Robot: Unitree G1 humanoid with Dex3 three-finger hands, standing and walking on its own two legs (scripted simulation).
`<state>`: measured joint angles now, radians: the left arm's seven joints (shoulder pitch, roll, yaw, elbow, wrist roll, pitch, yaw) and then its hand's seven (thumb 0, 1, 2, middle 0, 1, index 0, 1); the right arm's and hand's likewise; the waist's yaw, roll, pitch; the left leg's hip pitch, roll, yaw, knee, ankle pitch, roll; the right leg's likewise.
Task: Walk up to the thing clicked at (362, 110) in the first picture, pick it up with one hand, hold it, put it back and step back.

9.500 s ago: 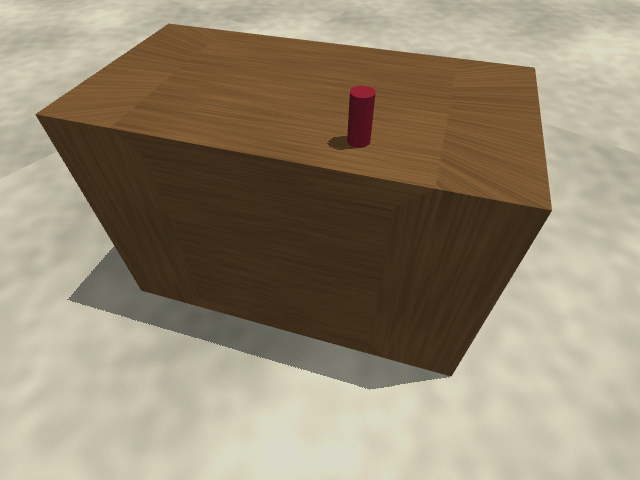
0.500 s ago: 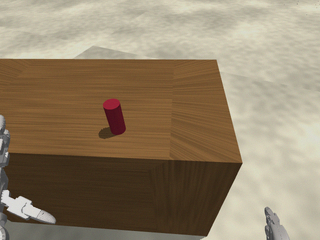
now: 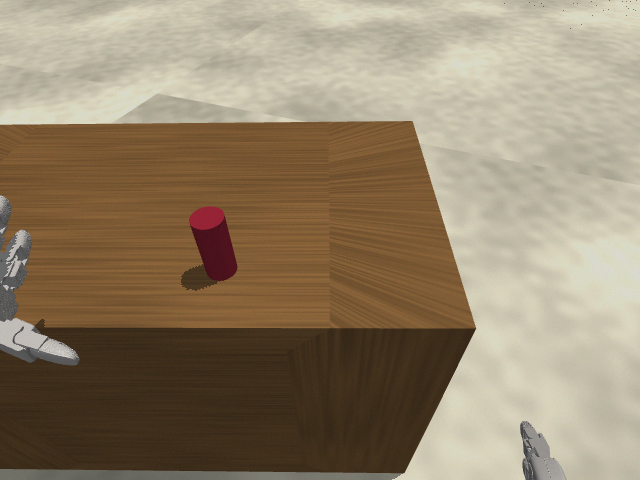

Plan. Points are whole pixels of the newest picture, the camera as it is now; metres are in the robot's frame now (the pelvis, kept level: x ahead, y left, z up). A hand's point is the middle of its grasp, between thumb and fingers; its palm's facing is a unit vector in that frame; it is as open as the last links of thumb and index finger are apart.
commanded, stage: go down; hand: left
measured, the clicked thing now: (214, 245) +0.47 +0.19 +0.04
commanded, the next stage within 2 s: none
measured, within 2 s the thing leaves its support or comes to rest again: neither
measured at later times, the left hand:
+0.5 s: hand (26, 257) +0.32 +0.34 +0.17, palm faces +0.11 -0.99 +0.02, open 17.6 cm
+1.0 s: hand (23, 238) +0.35 +0.36 +0.17, palm faces +0.13 -0.99 -0.01, open 17.6 cm
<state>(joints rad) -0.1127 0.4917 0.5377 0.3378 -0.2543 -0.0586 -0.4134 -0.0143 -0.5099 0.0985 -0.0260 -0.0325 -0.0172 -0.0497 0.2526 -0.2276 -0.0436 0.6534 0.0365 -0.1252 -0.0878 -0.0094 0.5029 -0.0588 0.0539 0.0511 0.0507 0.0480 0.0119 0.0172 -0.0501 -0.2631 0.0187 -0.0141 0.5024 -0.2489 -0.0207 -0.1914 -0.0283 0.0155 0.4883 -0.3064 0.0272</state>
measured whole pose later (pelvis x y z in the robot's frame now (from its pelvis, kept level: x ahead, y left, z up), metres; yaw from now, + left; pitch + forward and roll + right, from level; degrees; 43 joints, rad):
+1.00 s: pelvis -0.01 +0.01 +0.00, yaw +0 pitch +6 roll -1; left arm -0.54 0.74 0.57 0.89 -0.23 -0.03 -0.58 -0.02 -0.57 0.07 -0.04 -0.04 -0.04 -0.05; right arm 0.21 -0.23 0.03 0.72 0.01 -0.23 -0.16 -0.01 0.52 -0.06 0.06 0.05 0.05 0.05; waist -0.04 0.00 -0.09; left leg -0.42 0.02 -0.02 0.56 -0.25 -0.01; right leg -0.33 -0.02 0.01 0.51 -0.29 0.04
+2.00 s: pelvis +0.00 +0.01 -0.02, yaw +0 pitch +12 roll -2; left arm -0.67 0.86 0.60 1.05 -0.18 -0.05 -0.60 -0.02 -0.56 0.07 -0.05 -0.05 -0.05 -0.06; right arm 0.22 -0.23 0.04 0.64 0.00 -0.21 -0.15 -0.01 0.52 -0.06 0.06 0.05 0.05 0.05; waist -0.08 0.00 -0.14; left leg -0.57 0.03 -0.03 0.68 -0.32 -0.01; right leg -0.47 -0.01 0.01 0.60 -0.34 0.04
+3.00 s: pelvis -0.01 +0.01 -0.05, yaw -3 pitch +16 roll -3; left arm -0.69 0.48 0.45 0.92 -0.14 -0.25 -0.20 -0.02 -0.55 0.05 -0.06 -0.06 -0.06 -0.06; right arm 0.34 -0.26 -0.04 0.27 -0.03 -0.10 -0.03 -0.01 0.54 -0.05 0.05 0.05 0.05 0.05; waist -0.16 -0.02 -0.11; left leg -0.80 0.06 -0.02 0.93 -0.41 -0.01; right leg -0.71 0.02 0.03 0.86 -0.43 0.04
